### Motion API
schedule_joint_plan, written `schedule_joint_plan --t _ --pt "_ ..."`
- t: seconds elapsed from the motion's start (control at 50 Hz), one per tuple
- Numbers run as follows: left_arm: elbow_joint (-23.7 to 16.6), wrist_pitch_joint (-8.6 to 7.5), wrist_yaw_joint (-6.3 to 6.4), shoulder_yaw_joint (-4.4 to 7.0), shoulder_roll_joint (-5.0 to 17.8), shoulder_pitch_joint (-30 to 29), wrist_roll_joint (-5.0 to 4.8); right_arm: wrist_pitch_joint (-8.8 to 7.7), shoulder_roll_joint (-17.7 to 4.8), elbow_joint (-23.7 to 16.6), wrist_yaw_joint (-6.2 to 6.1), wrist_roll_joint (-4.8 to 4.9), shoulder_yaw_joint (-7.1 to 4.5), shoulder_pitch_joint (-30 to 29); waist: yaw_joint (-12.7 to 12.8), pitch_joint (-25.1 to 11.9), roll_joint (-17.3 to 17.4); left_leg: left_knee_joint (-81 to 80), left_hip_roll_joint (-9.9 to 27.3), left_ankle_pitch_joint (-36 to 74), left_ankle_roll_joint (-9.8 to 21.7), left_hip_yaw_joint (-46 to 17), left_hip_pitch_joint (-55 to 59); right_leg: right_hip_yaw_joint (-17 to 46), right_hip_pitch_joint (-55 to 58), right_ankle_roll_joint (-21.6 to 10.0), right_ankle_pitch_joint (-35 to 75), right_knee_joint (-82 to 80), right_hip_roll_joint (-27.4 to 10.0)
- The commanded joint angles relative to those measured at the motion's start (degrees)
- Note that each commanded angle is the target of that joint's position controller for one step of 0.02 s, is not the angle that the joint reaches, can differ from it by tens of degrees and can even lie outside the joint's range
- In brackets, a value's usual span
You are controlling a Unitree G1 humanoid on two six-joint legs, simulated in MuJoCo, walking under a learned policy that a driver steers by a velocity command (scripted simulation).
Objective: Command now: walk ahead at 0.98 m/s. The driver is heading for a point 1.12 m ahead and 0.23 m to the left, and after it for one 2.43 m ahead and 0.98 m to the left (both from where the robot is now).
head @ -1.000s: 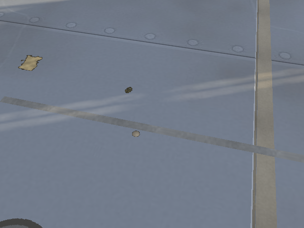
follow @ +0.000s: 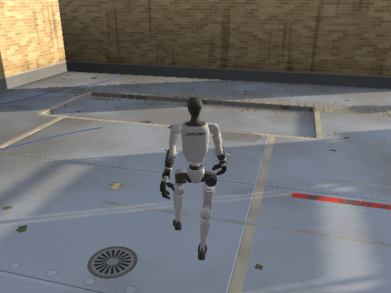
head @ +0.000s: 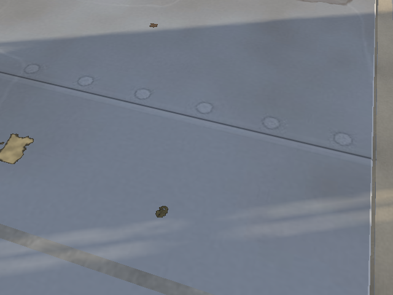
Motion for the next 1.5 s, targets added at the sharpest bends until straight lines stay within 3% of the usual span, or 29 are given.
schedule_joint_plan --t 0.02,0.1,0.16,0.18,0.2,0.22,0.24,0.3,0.44,0.56,0.62,0.64,0.66,0.68,0.72,0.78,0.9,0.96,1.02,1.08,1.1,1.12,1.14,1.18,1.24,1.32,1.42,1.48,1.5 --pt "-3.6 -2.16 0.46 0.06 5.8 -1.6 -1.00 -0.67 -0.8 -5.0 0.71 0.78 1.10 -8.5 -1.1 10.6 -2.4 -13.9 -3.4 10.2 0.5 5.6 12.9 6.2 -16.7 -3.0 27.9 -14.8 -13.6" --pt "-2.4 -1.40 1.69 0.18 10.2 1.2 0.12 -0.79 -3.8 -5.1 -0.35 0.96 0.65 -9.5 -2.0 5.6 -5.6 -22.2 -10.2 4.9 3.2 8.5 16.5 3.2 3.9 -1.0 64.7 -6.2 -16.0" --pt "-2.2 1.04 3.29 1.20 13.9 -2.1 2.40 -0.54 -9.5 1.7 -2.52 1.16 -1.96 14.0 -13.8 -7.8 -9.3 -24.5 -13.6 -6.7 6.0 6.0 38.8 2.5 6.1 -0.8 75.7 25.5 -18.3" --pt "-3.1 1.22 3.22 1.08 12.4 -4.1 2.61 -0.22 -12.5 4.5 -3.64 0.16 -3.38 24.7 -18.1 -12.9 -8.2 -21.9 -7.6 -15.2 7.7 0.4 53.4 2.1 -5.1 -1.4 61.2 42.9 -16.2" --pt "-5.5 0.72 1.36 -1.08 1.6 2.4 0.24 -0.23 -17.8 4.8 -4.07 -2.03 -5.02 26.3 -10.6 -19.2 9.9 -23.1 10.9 -29.0 15.5 -28.8 72.6 2.8 -31.5 0.5 7.2 69.4 -6.0" --pt "-6.0 -0.57 1.32 -0.33 6.0 0.1 -1.24 -0.12 -14.0 4.9 -2.57 -0.38 -4.88 24.7 -11.5 -22.9 8.0 -35.1 12.8 -36.5 17.0 -48.3 74.0 10.7 -41.2 -1.0 -7.5 76.6 -2.8" --pt "-8.9 -0.90 1.72 -0.08 7.4 -8.3 -1.35 -0.70 -11.4 5.4 -2.21 0.01 -4.44 18.6 -9.3 -10.5 4.1 -38.1 10.1 -32.7 14.4 -38.2 64.8 10.9 -46.4 -2.0 -0.5 73.9 -7.5" --pt "-10.5 0.46 0.46 -0.86 4.6 -12.1 1.29 -1.97 -3.1 7.8 -2.32 0.01 -2.23 14.8 -2.6 0.1 -3.4 -42.4 3.9 -21.7 9.5 -21.7 41.7 11.0 -39.6 -1.2 2.9 64.6 -12.1" --pt "-18.2 2.05 -1.99 -2.74 3.6 -29.4 2.23 -4.44 -5.4 9.9 -1.80 2.19 -1.85 19.0 -2.3 9.9 -1.7 -52.2 -4.1 -2.8 7.1 -4.3 28.9 2.7 -39.3 2.8 19.9 35.3 -15.4" --pt "-20.5 1.55 -1.23 -2.34 7.1 -34.8 1.55 -4.21 -10.8 11.7 -2.62 2.14 -2.20 24.6 -3.4 5.6 1.1 -48.1 0.0 36.2 5.1 -2.6 48.7 -1.3 -28.6 -0.5 23.5 18.4 -7.8" --pt "-13.5 1.28 1.30 0.59 13.1 -9.2 1.72 -2.12 -15.0 11.3 -4.00 0.52 -3.14 21.3 9.6 -9.0 3.9 -13.6 -0.6 39.8 3.6 -3.6 45.0 2.4 -1.4 -1.6 10.7 17.7 -6.6" --pt "-12.0 1.37 2.48 2.14 18.2 0.5 3.11 -2.18 -9.5 9.6 -3.84 0.04 -2.09 22.2 11.0 -16.9 -1.3 6.8 -3.9 19.4 4.1 -2.8 33.2 15.4 12.0 -1.9 -6.1 20.8 -19.4" --pt "-12.2 1.29 1.74 2.99 21.0 -1.2 4.48 -2.62 -0.1 7.9 -2.91 4.40 -0.26 31.3 2.5 -27.1 -20.7 29.1 -12.8 -26.5 2.1 -4.4 13.3 47.7 26.0 -7.5 -22.5 8.8 -35.3" --pt "-12.7 1.66 0.83 3.15 16.8 -6.1 3.34 -2.57 -6.5 7.6 -3.65 4.32 -1.22 26.6 3.0 -22.8 -13.2 32.1 -9.5 -22.3 3.7 -6.4 6.5 50.3 20.6 -7.0 -28.5 1.7 -32.9" --pt "-12.0 0.53 0.67 1.54 9.0 -12.8 3.15 -1.84 -6.9 5.5 -3.22 3.18 -1.56 15.7 1.5 -5.7 -2.2 25.9 -4.2 -14.8 3.6 -5.6 5.7 30.1 2.2 -3.8 -10.6 0.7 -28.6" --pt "-8.2 -0.50 0.85 0.35 4.8 -11.1 1.85 1.20 -2.4 3.7 -1.36 0.96 -1.24 14.7 -3.2 -0.4 -4.9 22.9 -0.8 -14.2 2.8 -5.3 9.1 14.0 -8.9 -0.1 1.7 -1.9 -24.5" --pt "-6.4 -2.01 0.53 0.07 4.3 -11.0 1.15 3.14 -2.0 -2.6 0.57 1.49 -0.46 1.6 -4.3 6.3 -4.0 9.5 -3.0 0.9 2.7 2.7 4.9 -8.8 -12.5 4.5 22.7 -6.5 -15.7" --pt "-5.8 -2.18 1.47 0.35 8.1 -8.3 0.57 2.69 -2.7 -6.1 1.45 0.92 0.19 -4.9 -4.7 10.0 -3.6 -6.7 -4.2 4.9 4.8 7.8 8.8 -12.8 -9.1 5.6 39.5 -6.9 -18.4" --pt "-7.1 -0.41 3.46 1.28 13.2 -6.9 0.77 2.24 -6.0 -4.4 1.41 1.32 -0.65 -0.4 -7.8 4.2 -6.2 -11.7 -11.3 1.8 7.0 12.5 18.4 -14.2 0.7 6.3 71.6 4.4 -20.0" --pt "-10.4 2.72 3.72 2.81 16.9 -13.5 1.90 2.42 -12.5 3.5 -0.78 1.58 -4.34 27.7 -20.9 -9.3 -7.2 -13.8 -15.0 -11.3 11.1 6.8 48.5 -10.3 -7.2 3.8 71.5 43.7 -22.5" --pt "-11.0 2.89 2.72 3.08 14.9 -16.2 1.44 3.31 -14.6 3.6 -2.12 3.41 -6.47 26.4 -20.3 -6.7 2.6 -20.1 -11.9 -16.4 13.2 -2.0 55.1 -9.5 -20.0 5.1 25.7 68.5 -11.4" --pt "-16.9 1.65 1.71 0.64 6.1 -11.0 1.93 3.85 -20.5 1.8 -2.13 1.19 -6.72 17.8 -6.4 -5.6 13.2 -22.1 -0.9 -6.0 20.8 -28.7 62.7 -3.1 -44.5 7.9 -11.7 85.2 -5.0" --pt "-21.0 -0.20 1.78 -0.11 7.2 -14.0 1.23 4.18 -22.0 -0.3 -2.32 0.39 -7.47 19.1 -9.3 -14.6 7.3 -35.5 5.7 -23.2 27.3 -47.4 68.0 8.6 -51.9 7.7 -10.2 86.7 -5.4" --pt "-21.2 -1.42 1.69 -0.24 9.6 -19.1 1.78 3.06 -14.0 1.5 -3.25 0.85 -5.89 17.6 -5.1 -0.2 -7.3 -42.2 4.1 -26.2 20.5 -43.2 50.5 10.6 -51.5 7.3 -4.6 72.3 -11.7" --pt "-20.4 2.29 1.46 -0.96 8.3 -17.8 4.34 0.51 -11.3 0.3 -3.75 1.79 -4.42 13.3 0.2 3.3 -8.5 -42.6 -3.6 -15.4 17.3 -29.5 31.7 9.8 -40.6 10.0 -4.8 61.3 -15.4" --pt "-26.0 3.42 0.46 -2.20 6.4 -30.2 3.00 -0.96 -12.6 -0.2 -2.94 1.93 -4.85 15.9 -3.4 6.2 -5.1 -44.7 -9.6 -6.9 14.7 -22.7 23.7 6.1 -35.7 11.3 9.5 39.8 -15.1" --pt "-29.7 2.81 0.30 -2.39 7.6 -37.2 1.35 -0.68 -14.2 -0.1 -2.27 2.38 -5.96 20.8 -8.7 2.8 0.8 -39.7 -8.5 9.2 10.3 -24.4 36.4 5.8 -31.9 8.5 21.6 22.1 -10.1" --pt "-27.8 2.27 1.34 -0.67 12.0 -28.2 1.07 -0.57 -16.7 -1.2 -2.85 1.95 -6.51 17.6 -3.8 -3.0 1.4 -28.3 -8.3 23.8 6.4 -25.5 40.3 6.8 -17.0 7.1 14.6 16.8 -6.3" --pt "-25.6 1.98 2.14 0.63 14.6 -18.1 0.79 -0.72 -18.8 -1.6 -2.56 1.66 -6.85 15.1 2.5 -8.6 0.9 -16.5 -9.5 27.3 5.1 -24.2 38.8 6.2 -6.2 6.5 9.9 17.2 -6.2"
